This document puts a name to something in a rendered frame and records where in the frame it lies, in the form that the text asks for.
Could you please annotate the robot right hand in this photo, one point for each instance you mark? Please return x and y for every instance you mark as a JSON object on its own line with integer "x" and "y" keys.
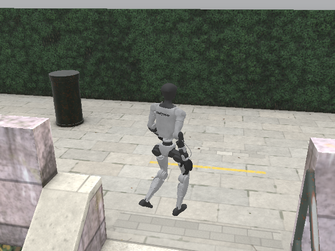
{"x": 188, "y": 165}

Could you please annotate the right robot forearm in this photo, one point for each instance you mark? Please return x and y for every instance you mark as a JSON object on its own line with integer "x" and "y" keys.
{"x": 181, "y": 147}

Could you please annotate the left robot forearm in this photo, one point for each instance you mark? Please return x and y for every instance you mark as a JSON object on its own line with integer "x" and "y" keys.
{"x": 154, "y": 131}

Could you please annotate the left robot upper arm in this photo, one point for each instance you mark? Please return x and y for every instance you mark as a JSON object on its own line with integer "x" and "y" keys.
{"x": 152, "y": 116}

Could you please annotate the right robot upper arm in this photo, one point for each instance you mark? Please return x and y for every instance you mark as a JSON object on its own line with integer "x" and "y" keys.
{"x": 180, "y": 116}

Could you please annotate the left robot shin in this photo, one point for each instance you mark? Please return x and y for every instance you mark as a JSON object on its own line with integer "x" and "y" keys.
{"x": 154, "y": 187}

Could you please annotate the right robot thigh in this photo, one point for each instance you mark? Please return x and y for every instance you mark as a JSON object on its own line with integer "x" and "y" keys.
{"x": 177, "y": 157}

